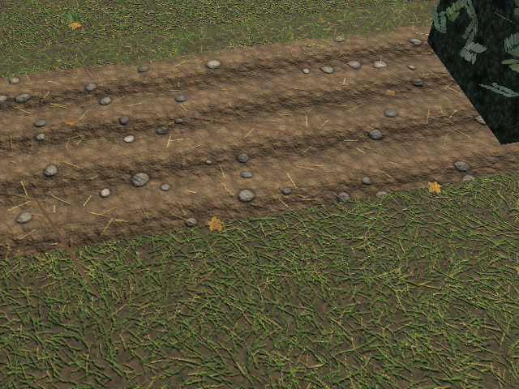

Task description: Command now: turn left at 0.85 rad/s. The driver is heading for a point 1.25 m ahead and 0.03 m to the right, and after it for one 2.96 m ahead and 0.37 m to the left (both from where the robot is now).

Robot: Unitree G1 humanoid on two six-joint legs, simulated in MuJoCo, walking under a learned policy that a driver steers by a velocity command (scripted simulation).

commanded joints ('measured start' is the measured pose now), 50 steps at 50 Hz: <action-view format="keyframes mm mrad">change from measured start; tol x32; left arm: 1 -120 118 21 -110 -3 -51 3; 33 176 153 15 35 -27 -79 -99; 50 -179 149 21 -53 -59 29 -134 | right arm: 1 259 -171 -67 13 -10 -55 -42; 50 147 -180 24 30 72 -5 -109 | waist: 1 -119 75 -138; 50 -75 -92 20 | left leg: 1 460 306 -457 -164 476 285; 8 27 156 -400 -281 200 210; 26 134 -55 -196 18 -40 -101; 34 -200 8 -133 635 -505 -152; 42 310 -59 29 -70 -66 -106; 45 482 543 -740 -325 -325 350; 50 160 249 -119 -394 -12 -4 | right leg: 1 -533 65 202 377 -123 -19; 19 -377 52 203 14 176 32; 24 57 -19 266 -244 789 -103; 38 104 -38 599 -405 740 -339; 40 -77 47 599 -457 168 -315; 45 -895 159 447 135 101 -83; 50 -614 66 201 279 471 -92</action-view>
